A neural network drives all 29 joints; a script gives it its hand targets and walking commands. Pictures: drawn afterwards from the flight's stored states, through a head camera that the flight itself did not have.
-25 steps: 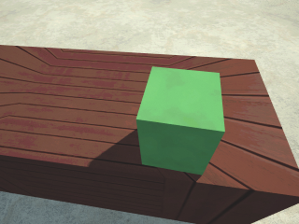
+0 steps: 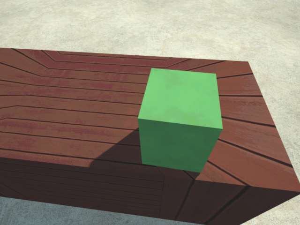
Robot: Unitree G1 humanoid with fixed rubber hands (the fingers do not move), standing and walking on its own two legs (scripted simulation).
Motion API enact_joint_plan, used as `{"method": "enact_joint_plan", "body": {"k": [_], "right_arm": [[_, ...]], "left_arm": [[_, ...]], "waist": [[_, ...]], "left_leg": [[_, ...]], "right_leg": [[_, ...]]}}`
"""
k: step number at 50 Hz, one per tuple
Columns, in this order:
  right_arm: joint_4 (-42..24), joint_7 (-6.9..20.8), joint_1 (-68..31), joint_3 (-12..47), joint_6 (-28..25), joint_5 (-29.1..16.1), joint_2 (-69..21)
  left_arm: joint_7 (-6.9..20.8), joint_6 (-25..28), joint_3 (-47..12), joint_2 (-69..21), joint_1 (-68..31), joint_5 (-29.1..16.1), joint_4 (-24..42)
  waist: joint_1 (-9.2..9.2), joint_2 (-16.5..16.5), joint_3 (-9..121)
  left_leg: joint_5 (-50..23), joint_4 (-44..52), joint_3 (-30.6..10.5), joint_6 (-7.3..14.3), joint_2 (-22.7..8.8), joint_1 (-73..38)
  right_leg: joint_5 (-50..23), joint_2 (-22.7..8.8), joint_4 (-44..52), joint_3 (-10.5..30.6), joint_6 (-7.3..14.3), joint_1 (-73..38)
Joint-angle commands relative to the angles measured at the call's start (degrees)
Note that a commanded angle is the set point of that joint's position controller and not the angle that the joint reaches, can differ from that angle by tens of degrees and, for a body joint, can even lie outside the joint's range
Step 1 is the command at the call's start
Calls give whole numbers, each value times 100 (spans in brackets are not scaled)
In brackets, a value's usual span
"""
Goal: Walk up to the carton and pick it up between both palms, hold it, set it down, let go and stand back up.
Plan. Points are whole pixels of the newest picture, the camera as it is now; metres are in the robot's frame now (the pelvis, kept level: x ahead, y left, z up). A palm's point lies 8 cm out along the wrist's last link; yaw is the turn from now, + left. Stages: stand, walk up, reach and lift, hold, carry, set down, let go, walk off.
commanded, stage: walk up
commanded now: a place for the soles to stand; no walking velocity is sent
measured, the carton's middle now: (176, 121) +0.42 -0.05 +0.01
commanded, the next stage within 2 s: reach and lift in 0.78 s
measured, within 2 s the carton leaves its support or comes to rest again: neither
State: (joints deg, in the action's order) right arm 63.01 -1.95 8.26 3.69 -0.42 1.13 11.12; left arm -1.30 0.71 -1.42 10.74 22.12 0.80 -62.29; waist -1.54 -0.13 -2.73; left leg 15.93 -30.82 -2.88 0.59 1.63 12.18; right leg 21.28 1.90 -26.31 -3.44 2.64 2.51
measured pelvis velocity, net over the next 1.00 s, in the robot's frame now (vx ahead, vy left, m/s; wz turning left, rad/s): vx -0.05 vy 0.02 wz -0.09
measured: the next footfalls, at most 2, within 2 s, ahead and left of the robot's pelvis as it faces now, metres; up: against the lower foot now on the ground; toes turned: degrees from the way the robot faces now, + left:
none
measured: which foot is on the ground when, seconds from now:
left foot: down 0.00-1.00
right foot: down 0.00-1.00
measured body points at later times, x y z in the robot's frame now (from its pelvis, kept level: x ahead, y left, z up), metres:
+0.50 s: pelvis +0.00 +0.02 +0.00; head +0.00 +0.02 +0.45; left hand -0.01 +0.25 -0.15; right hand -0.01 -0.22 -0.16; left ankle +0.01 +0.12 -0.73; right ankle -0.07 -0.09 -0.73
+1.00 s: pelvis -0.05 +0.02 -0.03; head +0.02 +0.02 +0.41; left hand +0.18 +0.24 -0.14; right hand +0.13 -0.24 -0.15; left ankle +0.01 +0.12 -0.73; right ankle -0.08 -0.08 -0.73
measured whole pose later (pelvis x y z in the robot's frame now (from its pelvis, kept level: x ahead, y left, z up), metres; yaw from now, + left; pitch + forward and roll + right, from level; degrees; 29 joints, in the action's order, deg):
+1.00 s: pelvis -0.05 +0.02 -0.03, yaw -5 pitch +2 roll -1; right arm 48.3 2.3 -7.4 2.0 11.6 -8.2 15.0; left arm 4.0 -40.6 3.9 14.0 -5.4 3.2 -28.1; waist 0.7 0.5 -6.8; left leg 20.3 -48.4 1.9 1.2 -1.0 30.2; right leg 26.3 2.8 -48.0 -0.4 1.8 23.6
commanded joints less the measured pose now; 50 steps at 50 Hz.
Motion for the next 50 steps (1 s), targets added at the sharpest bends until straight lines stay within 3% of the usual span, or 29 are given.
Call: {"method": "enact_joint_plan", "body": {"k": [1, 3, 6, 8, 10, 17, 19, 22, 24, 29, 32, 35, 38, 39, 40, 41, 42, 43, 45, 46, 47, 49, 50], "right_arm": [[-144, -24, 161, -171, -89, -3, 839], [-128, -19, 223, -135, -93, -18, 727], [-89, -14, 230, -156, -113, -7, 754], [-88, -23, 251, -154, -116, -23, 798], [-81, -17, 285, -137, -129, -16, 757], [9, -4, 525, -178, -110, -12, 736], [11, -6, 468, -173, -107, -18, 725], [20, 7, 629, -194, -109, 34, 703], [49, 0, 637, -187, -107, 4, 711], [13, -2, 694, -187, -86, 17, 651], [37, -8, 758, -209, -71, 7, 718], [53, -3, 753, -210, -69, 22, 677], [78, 4, 740, -205, -66, 26, 630], [67, 3, 766, -208, -83, 10, 671], [-1292, 234, -4447, -1008, -375, 575, 741], [-917, 436, -3045, -1237, 1, 665, 805], [-1224, 544, -2749, -1196, 349, 397, 896], [-1433, 645, -2386, -1046, 627, 186, 950], [-1616, 591, -1689, -704, 1017, -349, 1035], [-1784, 554, -1380, -533, 1121, -645, 1221], [-1710, 502, -1002, -406, 1213, -924, 1430], [-1888, 316, -532, -199, 1284, -1276, 1479], [-2043, 269, -395, -138, 1335, -1274, 1429]], "left_arm": [[-32, 73, 130, 733, 506, 19, 98], [-29, 78, 125, 715, 459, -9, 82], [-40, 98, 98, 655, 587, 4, -4], [-31, 109, 134, 732, 504, -9, 8], [-30, 103, 96, 608, 526, 12, -19], [-51, 113, 83, 695, 391, 8, -75], [-67, 121, 36, 587, 475, -18, -83], [-70, 128, 63, 733, 342, 2, -107], [-68, 132, 40, 663, 386, 1, -110], [-76, 137, 25, 630, 314, -11, -89], [-81, 131, 21, 590, 312, 18, -81], [-93, 153, 52, 632, 320, -2, -88], [-90, 162, 35, 607, 270, -6, -22], [-90, 162, 43, 671, 220, -16, 7], [54, -920, 339, 1665, -5451, -552, 1932], [-20, -1795, 177, 1466, -4067, -543, 1660], [57, -2483, 180, 1392, -3858, -573, 2184], [95, -3056, 215, 1116, -3610, -490, 2531], [262, -3946, 368, 890, -3181, -219, 3280], [373, -4212, 517, 736, -2703, -30, 3619], [477, -4432, 647, 764, -2246, 231, 3734], [661, -4607, 751, 727, -1320, 464, 4070], [732, -4650, 777, 674, -993, 563, 4250]], "waist": [[130, -38, -231], [153, -80, -369], [78, -82, -306], [53, -177, -229], [42, 20, -381], [127, 85, -345], [94, -184, -281], [156, 53, -261], [94, 208, -281], [156, 139, -228], [162, -86, -309], [163, 241, -311], [184, 11, -330], [195, 245, -334], [264, 384, 566], [279, 435, 353], [153, 358, 959], [90, 4, 1575], [127, -96, 2328], [157, -350, 2687], [234, -493, 2521], [307, -307, 2079], [288, -43, 1948]], "left_leg": [[-1397, 436, -503, 385, -576, -213], [-1240, 626, -452, 341, -614, -186], [-1492, 590, -412, 358, -657, -244], [-1196, 712, -399, 332, -605, -155], [-1248, 722, -412, 370, -649, -193], [-935, 852, -372, 380, -627, -323], [-1065, 821, -273, 408, -651, -389], [-1133, 806, -209, 400, -678, -379], [-1260, 764, -170, 399, -695, -349], [-925, 826, -4, 404, -690, -586], [-984, 887, -1, 427, -740, -580], [-871, 864, 96, 401, -759, -563], [-992, 787, 208, 404, -741, -553], [-1215, 747, 147, 408, -806, -606], [-878, -353, 230, -76, -666, 1368], [-108, -807, 513, -169, -622, 1276], [-272, -982, 492, -289, -610, 877], [-788, -1118, 508, -431, -602, 524], [-2574, -1601, 395, -592, -666, -577], [-3551, -1670, 277, -661, -704, -1228], [-3810, -1557, 216, -711, -730, -1544], [-3308, -1240, 230, -654, -673, -1856], [-2779, -1008, 309, -584, -581, -1976]], "right_leg": [[-1461, -762, 571, 762, 75, 618], [-1106, -679, 582, 762, 56, 812], [-1365, -673, 526, 826, 38, 746], [-1185, -652, 480, 789, 67, 645], [-1245, -634, 410, 816, 46, 805], [-1145, -626, 380, 956, 54, 970], [-1211, -646, 415, 1025, 24, 983], [-1306, -629, 332, 1019, 24, 935], [-1449, -592, 336, 1027, 48, 926], [-1422, -636, 311, 1162, 55, 1151], [-1401, -607, 214, 1230, 48, 1184], [-1444, -579, 275, 1251, 34, 1230], [-1601, -632, 251, 1372, 74, 1256], [-1720, -565, 104, 1299, 44, 1283], [-179, -382, -978, 270, -42, 2717], [151, -437, -1281, 180, 8, 2613], [-327, -486, -1411, 198, 53, 2666], [-1039, -479, -1623, 161, 56, 2620], [-2731, -328, -1950, -53, -88, 3012], [-3005, -224, -1964, -157, -116, 3095], [-2788, -81, -1749, -237, -105, 3069], [-2703, -41, -1165, -196, -73, 2777], [-2624, -61, -828, -156, -70, 2590]]}}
